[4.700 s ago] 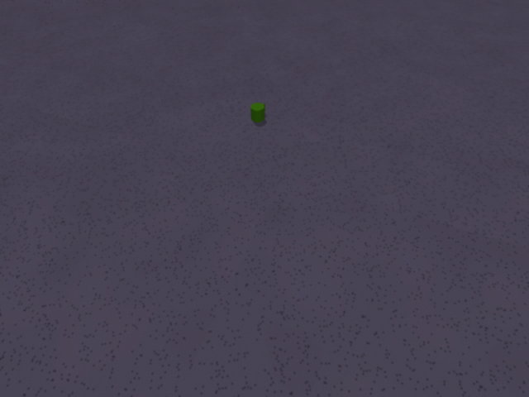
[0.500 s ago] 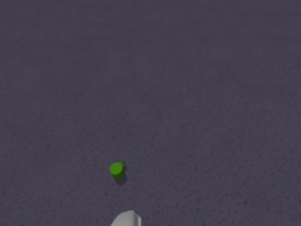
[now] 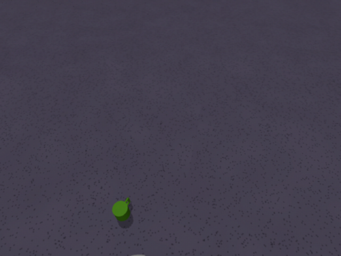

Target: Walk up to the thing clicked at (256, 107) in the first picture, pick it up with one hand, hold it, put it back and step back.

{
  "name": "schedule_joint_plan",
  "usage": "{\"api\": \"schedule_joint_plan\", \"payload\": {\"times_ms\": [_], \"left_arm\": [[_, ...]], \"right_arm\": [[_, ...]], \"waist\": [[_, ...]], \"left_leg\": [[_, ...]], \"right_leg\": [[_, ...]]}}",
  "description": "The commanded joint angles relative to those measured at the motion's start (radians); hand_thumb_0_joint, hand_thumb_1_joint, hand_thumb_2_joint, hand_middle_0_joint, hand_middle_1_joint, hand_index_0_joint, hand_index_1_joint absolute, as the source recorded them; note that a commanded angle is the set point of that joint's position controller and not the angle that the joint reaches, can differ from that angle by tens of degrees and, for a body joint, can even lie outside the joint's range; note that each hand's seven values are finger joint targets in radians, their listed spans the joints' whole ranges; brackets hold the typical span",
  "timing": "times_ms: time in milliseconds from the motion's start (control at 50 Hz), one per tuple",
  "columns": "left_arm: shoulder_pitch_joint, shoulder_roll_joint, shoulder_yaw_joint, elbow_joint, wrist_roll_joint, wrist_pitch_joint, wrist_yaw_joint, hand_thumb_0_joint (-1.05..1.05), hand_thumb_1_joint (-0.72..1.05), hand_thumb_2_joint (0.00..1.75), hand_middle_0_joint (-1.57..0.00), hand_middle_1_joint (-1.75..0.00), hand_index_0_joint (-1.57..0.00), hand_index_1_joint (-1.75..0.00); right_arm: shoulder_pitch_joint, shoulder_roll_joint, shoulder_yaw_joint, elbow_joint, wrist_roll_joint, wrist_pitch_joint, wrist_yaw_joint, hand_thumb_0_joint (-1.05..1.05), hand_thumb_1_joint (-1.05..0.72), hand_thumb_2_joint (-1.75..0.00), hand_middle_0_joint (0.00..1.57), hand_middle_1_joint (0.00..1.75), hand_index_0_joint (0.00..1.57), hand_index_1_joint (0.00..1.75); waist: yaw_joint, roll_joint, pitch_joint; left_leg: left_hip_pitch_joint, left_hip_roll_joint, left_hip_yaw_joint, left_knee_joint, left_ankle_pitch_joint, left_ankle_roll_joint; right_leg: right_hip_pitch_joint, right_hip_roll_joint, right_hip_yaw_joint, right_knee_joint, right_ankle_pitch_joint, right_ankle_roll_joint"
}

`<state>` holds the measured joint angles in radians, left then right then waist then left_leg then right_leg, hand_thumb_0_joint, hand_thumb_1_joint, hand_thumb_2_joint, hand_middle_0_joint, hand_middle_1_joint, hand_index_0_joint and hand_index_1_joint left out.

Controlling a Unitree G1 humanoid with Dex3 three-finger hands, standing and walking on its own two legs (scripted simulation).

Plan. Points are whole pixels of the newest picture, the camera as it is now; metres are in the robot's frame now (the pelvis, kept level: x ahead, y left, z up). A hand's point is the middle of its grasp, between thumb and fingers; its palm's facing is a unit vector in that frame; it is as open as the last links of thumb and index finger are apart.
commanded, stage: walk up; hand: left
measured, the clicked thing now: (123, 208) +0.46 +0.29 -0.71
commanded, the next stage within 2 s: stand in 1.16 s
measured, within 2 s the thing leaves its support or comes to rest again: neither
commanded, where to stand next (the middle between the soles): +0.04 +0.00 m, yaw +1 degrees
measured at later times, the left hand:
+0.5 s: hand out of the picture +0.13 +0.25 -0.13, palm faces -0.01 -0.94 -0.34, open 7.4 cm
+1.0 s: hand out of the picture +0.10 +0.26 -0.13, palm faces +0.01 -0.94 -0.33, open 7.4 cm
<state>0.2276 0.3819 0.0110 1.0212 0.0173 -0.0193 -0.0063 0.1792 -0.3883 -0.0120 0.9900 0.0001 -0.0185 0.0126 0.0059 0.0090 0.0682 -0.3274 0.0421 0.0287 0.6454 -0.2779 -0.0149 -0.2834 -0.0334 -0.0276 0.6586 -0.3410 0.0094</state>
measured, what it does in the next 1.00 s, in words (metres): stands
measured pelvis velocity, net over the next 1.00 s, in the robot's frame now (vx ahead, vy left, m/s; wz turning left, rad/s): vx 0.03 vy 0.01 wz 0.01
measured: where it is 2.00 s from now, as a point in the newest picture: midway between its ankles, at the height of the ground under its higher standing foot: outside the picture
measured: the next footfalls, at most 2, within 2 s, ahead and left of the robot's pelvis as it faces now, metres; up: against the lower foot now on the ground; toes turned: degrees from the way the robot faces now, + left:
none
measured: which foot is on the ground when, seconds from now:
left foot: down 0.00-1.00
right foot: down 0.00-1.00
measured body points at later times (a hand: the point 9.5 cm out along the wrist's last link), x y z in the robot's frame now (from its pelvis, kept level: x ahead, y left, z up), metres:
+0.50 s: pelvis +0.02 +0.00 +0.02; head +0.03 +0.00 +0.47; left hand +0.13 +0.30 -0.10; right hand +0.13 -0.31 -0.10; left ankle +0.04 +0.13 -0.72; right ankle +0.01 -0.13 -0.72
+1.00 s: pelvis +0.03 +0.01 +0.02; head +0.03 +0.01 +0.47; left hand +0.10 +0.31 -0.11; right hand +0.11 -0.29 -0.11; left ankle +0.04 +0.13 -0.72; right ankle +0.01 -0.13 -0.72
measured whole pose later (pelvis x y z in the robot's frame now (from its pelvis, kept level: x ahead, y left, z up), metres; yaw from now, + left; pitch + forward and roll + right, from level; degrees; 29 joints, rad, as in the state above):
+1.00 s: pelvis +0.03 +0.01 +0.02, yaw +1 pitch -2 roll +0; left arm 0.09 0.35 0.02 1.16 0.01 0.01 -0.01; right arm 0.08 -0.35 0.01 1.16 -0.01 -0.02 0.00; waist 0.00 0.00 0.05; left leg -0.14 0.03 0.02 0.34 -0.17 -0.01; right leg -0.08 -0.04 -0.05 0.32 -0.21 0.02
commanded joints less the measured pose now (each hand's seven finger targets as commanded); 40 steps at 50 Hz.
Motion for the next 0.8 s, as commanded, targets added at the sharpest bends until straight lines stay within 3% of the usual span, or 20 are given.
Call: {"api": "schedule_joint_plan", "payload": {"times_ms": [0,20,80,200,320,420,640,780], "left_arm": [[-0.054,0.219,0.045,-0.039,-0.017,-0.033,0.013,0.0,0.9,0.9,-0.2,-0.3,-0.2,-0.3],[-0.064,0.218,0.047,-0.032,-0.021,-0.033,0.015,0.0,0.9,0.9,-0.2,-0.3,-0.2,-0.3],[-0.096,0.219,0.042,-0.014,-0.029,-0.026,0.017,0.0,0.9,0.9,-0.2,-0.3,-0.2,-0.3],[-0.177,0.205,0.033,0.02,-0.024,-0.011,0.016,0.0,0.9,0.9,-0.2,-0.3,-0.2,-0.3],[-0.229,0.196,0.032,0.049,-0.021,-0.008,0.012,0.0,0.9,0.9,-0.2,-0.3,-0.2,-0.3],[-0.249,0.193,0.035,0.06,-0.016,-0.008,0.009,0.0,0.9,0.9,-0.2,-0.3,-0.2,-0.3],[-0.233,0.182,0.042,0.074,-0.013,-0.005,0.007,0.0,0.9,0.9,-0.2,-0.3,-0.2,-0.3],[-0.221,0.176,0.042,0.078,-0.012,-0.001,0.004,0.0,0.9,0.9,-0.2,-0.3,-0.2,-0.3]], "right_arm": [[-0.061,-0.221,-0.037,-0.024,0.007,-0.042,-0.013,0.0,-0.9,-0.9,0.2,0.3,0.2,0.3],[-0.058,-0.214,-0.034,-0.011,0.011,-0.042,-0.015,0.0,-0.9,-0.9,0.2,0.3,0.2,0.3],[-0.079,-0.212,-0.031,0.02,0.013,-0.038,-0.021,0.0,-0.9,-0.9,0.2,0.3,0.2,0.3],[-0.129,-0.21,-0.026,0.066,0.008,-0.03,-0.023,0.0,-0.9,-0.9,0.2,0.3,0.2,0.3],[-0.164,-0.192,-0.021,0.093,0.002,-0.024,-0.021,0.0,-0.9,-0.9,0.2,0.3,0.2,0.3],[-0.181,-0.189,-0.018,0.101,-0.002,-0.025,-0.018,0.0,-0.9,-0.9,0.2,0.3,0.2,0.3],[-0.164,-0.187,-0.023,0.11,-0.004,-0.024,-0.023,0.0,-0.9,-0.9,0.2,0.3,0.2,0.3],[-0.155,-0.183,-0.02,0.111,-0.005,-0.024,-0.023,0.0,-0.9,-0.9,0.2,0.3,0.2,0.3]], "waist": [[0.006,-0.043,-0.122],[0.002,-0.039,-0.144],[0.001,-0.014,-0.152],[-0.001,-0.015,-0.14],[-0.009,-0.018,-0.113],[-0.007,-0.012,-0.125],[-0.011,-0.018,-0.136],[-0.012,-0.011,-0.102]], "left_leg": [[0.082,0.109,-0.133,-0.141,0.24,0.082],[0.106,0.096,-0.109,-0.126,0.331,0.071],[0.147,0.085,-0.09,-0.137,0.376,0.063],[0.163,0.099,-0.096,-0.21,0.34,0.063],[0.18,0.09,-0.082,-0.269,0.286,0.044],[0.203,0.089,-0.077,-0.302,0.283,0.036],[0.235,0.092,-0.07,-0.324,0.294,0.033],[0.199,0.084,-0.084,-0.351,0.225,0.031]], "right_leg": [[0.07,-0.074,0.09,-0.163,0.253,-0.061],[0.104,-0.087,0.097,-0.166,0.329,-0.065],[0.109,-0.098,0.086,-0.167,0.401,-0.065],[0.139,-0.096,0.075,-0.233,0.332,-0.046],[0.152,-0.1,0.074,-0.314,0.283,-0.037],[0.176,-0.104,0.073,-0.351,0.289,-0.028],[0.195,-0.103,0.063,-0.378,0.296,-0.029],[0.19,-0.099,0.067,-0.394,0.242,-0.025]]}}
